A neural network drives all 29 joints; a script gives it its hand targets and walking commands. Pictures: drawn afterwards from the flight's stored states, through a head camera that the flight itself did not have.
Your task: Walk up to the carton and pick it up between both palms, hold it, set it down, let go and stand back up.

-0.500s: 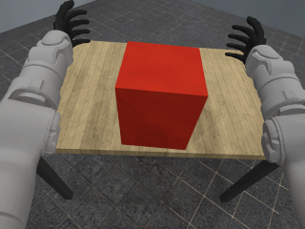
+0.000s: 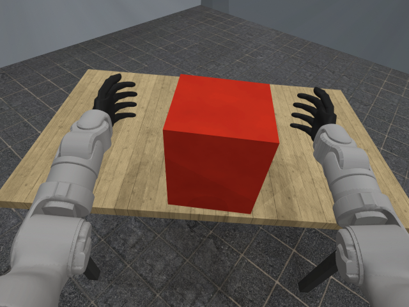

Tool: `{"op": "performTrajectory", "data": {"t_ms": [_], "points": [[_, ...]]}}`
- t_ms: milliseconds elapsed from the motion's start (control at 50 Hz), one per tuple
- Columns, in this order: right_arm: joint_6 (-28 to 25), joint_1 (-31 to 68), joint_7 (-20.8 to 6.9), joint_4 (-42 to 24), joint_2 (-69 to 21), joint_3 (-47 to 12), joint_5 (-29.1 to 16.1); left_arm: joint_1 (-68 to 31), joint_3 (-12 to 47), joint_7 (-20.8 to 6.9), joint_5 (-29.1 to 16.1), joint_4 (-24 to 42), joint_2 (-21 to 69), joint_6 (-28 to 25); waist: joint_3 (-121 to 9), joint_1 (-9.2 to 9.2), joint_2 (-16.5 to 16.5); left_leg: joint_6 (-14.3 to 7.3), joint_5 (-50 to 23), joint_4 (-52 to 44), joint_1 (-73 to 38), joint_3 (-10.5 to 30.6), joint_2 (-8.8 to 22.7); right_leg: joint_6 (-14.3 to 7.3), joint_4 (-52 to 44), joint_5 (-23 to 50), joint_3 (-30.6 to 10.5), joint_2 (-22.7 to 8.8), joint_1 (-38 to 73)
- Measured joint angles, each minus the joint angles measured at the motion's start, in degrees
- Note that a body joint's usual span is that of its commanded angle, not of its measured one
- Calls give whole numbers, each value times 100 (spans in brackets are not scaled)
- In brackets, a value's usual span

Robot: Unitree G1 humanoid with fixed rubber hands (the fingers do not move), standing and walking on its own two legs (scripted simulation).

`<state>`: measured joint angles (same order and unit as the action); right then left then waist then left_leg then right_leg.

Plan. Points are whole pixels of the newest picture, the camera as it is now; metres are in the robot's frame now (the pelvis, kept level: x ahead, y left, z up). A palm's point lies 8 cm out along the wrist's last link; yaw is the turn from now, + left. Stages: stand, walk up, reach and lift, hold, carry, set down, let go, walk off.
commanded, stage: set down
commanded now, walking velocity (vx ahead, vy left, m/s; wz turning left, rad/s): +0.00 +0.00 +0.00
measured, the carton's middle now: (216, 146) +0.47 -0.03 +0.05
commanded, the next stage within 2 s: none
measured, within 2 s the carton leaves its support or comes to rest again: neither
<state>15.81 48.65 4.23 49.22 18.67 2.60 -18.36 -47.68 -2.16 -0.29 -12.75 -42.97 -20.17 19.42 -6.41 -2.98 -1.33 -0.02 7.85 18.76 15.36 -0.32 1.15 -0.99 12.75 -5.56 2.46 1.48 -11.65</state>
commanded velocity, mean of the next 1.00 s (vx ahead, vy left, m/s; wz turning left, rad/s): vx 0.00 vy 0.00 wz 0.00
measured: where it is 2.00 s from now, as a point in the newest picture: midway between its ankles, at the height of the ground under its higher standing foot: outside the picture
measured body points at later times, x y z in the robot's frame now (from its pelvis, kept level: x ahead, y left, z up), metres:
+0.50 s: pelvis -0.01 +0.00 +0.00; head -0.02 +0.02 +0.45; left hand +0.39 +0.21 +0.11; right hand +0.36 -0.22 +0.11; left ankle +0.02 +0.11 -0.75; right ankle +0.01 -0.11 -0.75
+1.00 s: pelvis +0.01 +0.00 +0.00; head +0.00 +0.02 +0.45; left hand +0.31 +0.21 +0.05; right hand +0.29 -0.23 +0.05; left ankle +0.02 +0.11 -0.75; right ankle +0.01 -0.11 -0.75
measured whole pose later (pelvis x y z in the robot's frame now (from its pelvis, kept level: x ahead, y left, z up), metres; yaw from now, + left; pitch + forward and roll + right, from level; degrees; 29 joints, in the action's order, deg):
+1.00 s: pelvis +0.01 +0.00 +0.00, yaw -2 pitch -1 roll -1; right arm 3.5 0.5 1.0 15.9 13.7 3.1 -14.5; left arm -1.7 0.1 0.6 -12.2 -15.1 -15.6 3.5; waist -1.7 0.1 -1.2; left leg -0.2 9.7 17.2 6.3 -2.5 1.2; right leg -0.7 12.4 -7.2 0.2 1.5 -3.9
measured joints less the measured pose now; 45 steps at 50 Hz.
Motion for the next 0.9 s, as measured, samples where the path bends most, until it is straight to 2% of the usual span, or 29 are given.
{"op": "performTrajectory", "data": {"t_ms": [80, 140, 220, 300, 360, 480, 600, 660, 720, 840, 900], "points": [[-63, -41, -17, 73, 16, -52, -99, 199, -12, 52, 4, -6, 40, -139, 80, -29, -36, 3, -15, 23, 12, -42, 15, -9, 118, -18, -41, 10, -73], [-180, -256, 1, -224, 4, -79, -130, 447, -89, 98, 44, 312, 105, -302, 22, -33, -46, 4, -58, -21, 54, -74, 22, -16, 127, 6, -74, 16, -152], [-183, -583, 21, -525, -70, -165, -154, 709, -287, -34, 213, 484, 176, -291, 74, -27, -46, 2, -101, -129, -129, -105, 30, -15, 30, 56, -105, 25, 16], [-135, -994, 44, -786, -220, -52, -4, 1028, -330, -102, 256, 642, 158, -240, 121, -25, -38, 3, -129, -186, -243, -95, 11, -20, 42, 40, -94, 8, 103], [-217, -1305, 47, -1138, -290, 21, 107, 1196, -290, -82, 115, 748, 126, -414, 198, 2, -33, -4, -122, -148, -256, -79, -1, -16, 109, 8, -77, -5, 110], [-430, -1763, -11, -1386, -411, 69, 269, 1617, -202, -82, 61, 861, 222, -782, 269, 58, -8, -17, -84, -95, -276, -76, -17, -8, 144, -20, -75, -21, 142], [-668, -2612, -45, -2016, -510, 179, 387, 2522, -208, -107, 236, 1577, 414, -901, 321, 107, -10, -27, -47, -169, -485, -99, -29, 9, 8, -16, -99, -31, 372], [-772, -3097, -97, -2434, -487, 191, 386, 2987, -150, -69, 210, 2007, 438, -968, 357, 143, -46, -26, -7, -183, -605, -113, -25, 10, -30, -38, -115, -27, 499], [-804, -3424, -163, -2573, -450, 199, 335, 3362, -32, -4, 153, 2335, 426, -972, 381, 165, -76, -19, 35, -179, -699, -126, -21, 9, -28, -74, -128, -24, 588], [-922, -4043, -249, -2856, -418, 126, 340, 3926, 99, 15, 174, 2579, 490, -1075, 456, 233, -52, -25, 113, -163, -859, -169, -10, 19, -33, -126, -174, -15, 742], [-1048, -4415, -255, -3213, -485, 148, 362, 4275, 180, 56, 104, 2754, 456, -1269, 451, 260, -27, -25, 148, -150, -871, -200, 1, 22, -26, -145, -206, -5, 743]]}}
